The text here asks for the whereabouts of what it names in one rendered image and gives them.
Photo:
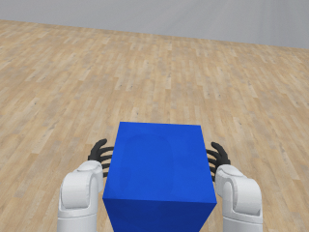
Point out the robot left hand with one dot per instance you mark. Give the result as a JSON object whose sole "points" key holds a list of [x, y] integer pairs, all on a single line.
{"points": [[96, 153]]}

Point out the carton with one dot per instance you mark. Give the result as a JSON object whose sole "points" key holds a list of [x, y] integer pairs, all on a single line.
{"points": [[159, 179]]}

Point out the robot right hand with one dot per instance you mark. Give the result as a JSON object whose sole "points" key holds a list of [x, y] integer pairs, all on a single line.
{"points": [[221, 158]]}

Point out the right robot forearm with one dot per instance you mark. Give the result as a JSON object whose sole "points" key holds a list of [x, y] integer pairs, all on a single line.
{"points": [[242, 206]]}

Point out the left robot forearm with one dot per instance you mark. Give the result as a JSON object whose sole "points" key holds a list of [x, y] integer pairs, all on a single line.
{"points": [[78, 198]]}

